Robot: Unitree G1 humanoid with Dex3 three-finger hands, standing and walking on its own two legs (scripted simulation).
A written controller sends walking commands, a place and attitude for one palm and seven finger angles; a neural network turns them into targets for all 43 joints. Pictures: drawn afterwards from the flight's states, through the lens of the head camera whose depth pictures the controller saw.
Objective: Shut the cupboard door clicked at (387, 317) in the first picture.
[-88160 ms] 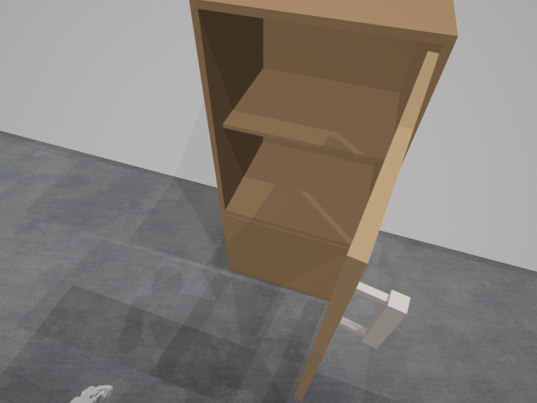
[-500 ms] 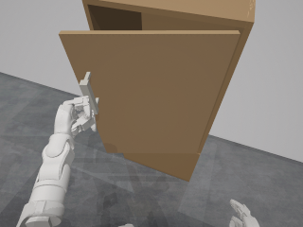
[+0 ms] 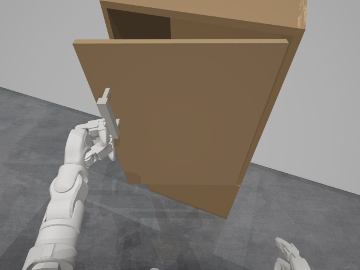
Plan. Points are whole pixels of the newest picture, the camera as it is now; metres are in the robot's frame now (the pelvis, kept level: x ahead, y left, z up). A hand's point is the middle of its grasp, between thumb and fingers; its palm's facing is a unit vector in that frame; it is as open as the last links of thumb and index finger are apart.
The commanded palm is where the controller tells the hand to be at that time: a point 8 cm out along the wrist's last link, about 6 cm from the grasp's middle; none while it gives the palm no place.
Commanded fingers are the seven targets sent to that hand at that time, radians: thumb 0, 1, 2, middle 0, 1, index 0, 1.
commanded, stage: push the door shut along its arc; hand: left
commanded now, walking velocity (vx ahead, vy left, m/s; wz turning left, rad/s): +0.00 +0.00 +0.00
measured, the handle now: (111, 114) +0.45 +0.20 +0.10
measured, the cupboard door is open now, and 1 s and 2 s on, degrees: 21 6 0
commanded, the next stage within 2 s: pull the fist back off the door in 1.88 s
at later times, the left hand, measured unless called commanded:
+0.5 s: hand (117, 124) +0.41 +0.18 +0.10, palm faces -0.07 -1.00 -0.02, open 3.1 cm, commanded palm +0.40 +0.22 +0.10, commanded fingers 0.00 0.90 0.90 -1.30 -1.50 -1.30 -1.50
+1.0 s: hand (133, 107) +0.48 +0.15 +0.10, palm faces -0.19 -0.98 -0.01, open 3.1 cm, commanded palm +0.47 +0.19 +0.10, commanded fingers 0.00 0.90 0.90 -1.30 -1.50 -1.30 -1.50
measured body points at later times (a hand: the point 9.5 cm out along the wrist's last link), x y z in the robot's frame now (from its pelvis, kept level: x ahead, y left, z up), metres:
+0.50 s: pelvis -0.01 +0.00 -0.01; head +0.03 +0.00 +0.44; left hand +0.41 +0.23 +0.11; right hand +0.09 -0.26 -0.12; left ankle +0.05 +0.10 -0.71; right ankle -0.02 -0.12 -0.71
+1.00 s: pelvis -0.01 +0.00 -0.02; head +0.07 +0.01 +0.42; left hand +0.48 +0.21 +0.10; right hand +0.02 -0.27 -0.13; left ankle +0.05 +0.10 -0.71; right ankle -0.02 -0.12 -0.71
